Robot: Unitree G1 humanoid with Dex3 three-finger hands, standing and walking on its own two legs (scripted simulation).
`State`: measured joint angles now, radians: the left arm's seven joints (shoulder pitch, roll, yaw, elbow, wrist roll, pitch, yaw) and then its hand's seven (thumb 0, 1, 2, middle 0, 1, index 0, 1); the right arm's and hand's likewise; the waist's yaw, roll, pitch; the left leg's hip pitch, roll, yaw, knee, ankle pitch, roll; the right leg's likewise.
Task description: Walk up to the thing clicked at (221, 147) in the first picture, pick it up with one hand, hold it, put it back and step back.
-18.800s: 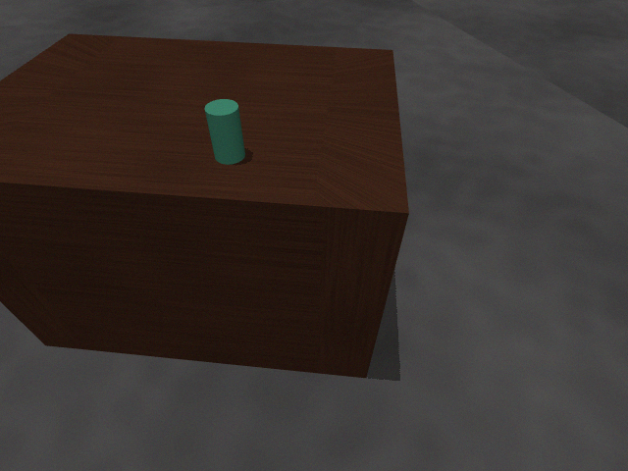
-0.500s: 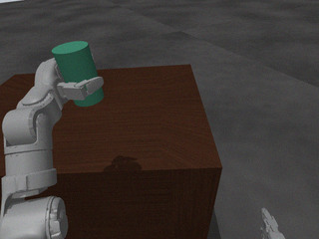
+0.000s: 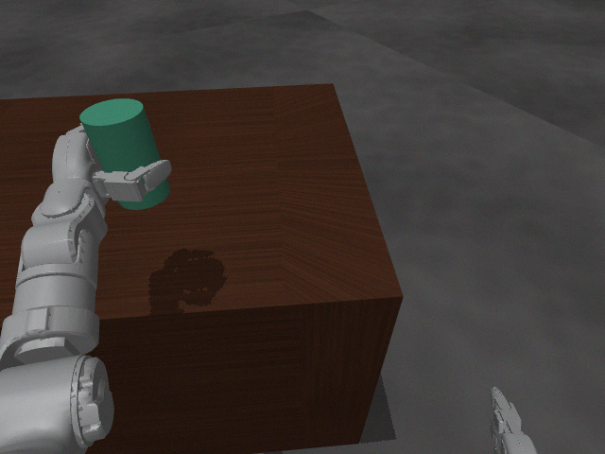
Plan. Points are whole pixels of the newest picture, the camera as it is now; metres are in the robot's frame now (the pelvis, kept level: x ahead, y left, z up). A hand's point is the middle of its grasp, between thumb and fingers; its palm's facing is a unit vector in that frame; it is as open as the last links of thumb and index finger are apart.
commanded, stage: crouch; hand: left
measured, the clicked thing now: (129, 156) +0.45 +0.20 +0.22
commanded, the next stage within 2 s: lower in 0.58 s
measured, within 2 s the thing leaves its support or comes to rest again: neither
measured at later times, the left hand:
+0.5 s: hand (144, 175) +0.48 +0.21 +0.16, palm faces +0.19 -0.98 +0.01, open 9.5 cm
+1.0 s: hand (151, 195) +0.50 +0.22 +0.12, palm faces +0.20 -0.98 +0.01, open 9.5 cm
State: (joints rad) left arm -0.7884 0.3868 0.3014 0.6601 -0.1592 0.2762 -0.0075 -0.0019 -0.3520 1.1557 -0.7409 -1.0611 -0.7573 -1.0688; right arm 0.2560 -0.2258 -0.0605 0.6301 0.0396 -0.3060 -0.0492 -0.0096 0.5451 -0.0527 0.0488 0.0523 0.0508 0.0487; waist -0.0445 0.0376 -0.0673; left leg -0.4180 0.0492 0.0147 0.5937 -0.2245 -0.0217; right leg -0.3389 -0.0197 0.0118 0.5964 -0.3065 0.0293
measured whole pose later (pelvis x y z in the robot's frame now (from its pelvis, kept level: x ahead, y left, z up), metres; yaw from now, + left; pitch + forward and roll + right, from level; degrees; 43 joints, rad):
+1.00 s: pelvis +0.02 +0.01 -0.01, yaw -1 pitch +11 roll -2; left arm -0.79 0.44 0.36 0.95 -0.13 -0.12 -0.06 0.00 -0.36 1.16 -0.74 -1.06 -0.76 -1.07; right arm 0.25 -0.21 -0.03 0.49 0.01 -0.13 -0.01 -0.01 0.50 -0.06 0.05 0.05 0.05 0.05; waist -0.10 0.02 -0.08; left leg -0.62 0.07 0.01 0.74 -0.31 -0.02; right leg -0.52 0.00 0.01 0.69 -0.37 0.04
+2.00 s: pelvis +0.03 +0.01 -0.04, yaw -2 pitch +17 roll -2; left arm -0.72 0.43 0.38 0.94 -0.11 -0.25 -0.07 0.00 -0.36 1.16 -0.74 -1.06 -0.76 -1.07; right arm 0.35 -0.22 -0.03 0.19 -0.01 -0.01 0.02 -0.01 0.50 -0.07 0.05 0.05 0.05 0.05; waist -0.13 0.01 -0.12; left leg -0.82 0.08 0.00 0.94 -0.42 -0.01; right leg -0.71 0.01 0.02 0.88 -0.46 0.04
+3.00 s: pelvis +0.03 +0.01 -0.04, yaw -2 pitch +15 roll -2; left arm -0.76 0.49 0.43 0.89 -0.10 -0.20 -0.07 -0.01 -0.57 0.07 -0.10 -0.08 -0.11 -0.08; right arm 0.37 -0.24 -0.05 0.14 0.00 0.04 0.00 -0.01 0.52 -0.06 0.05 0.05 0.06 0.05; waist -0.14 0.00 -0.12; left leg -0.78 0.08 0.01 0.93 -0.41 -0.01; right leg -0.67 0.01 0.02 0.87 -0.46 0.04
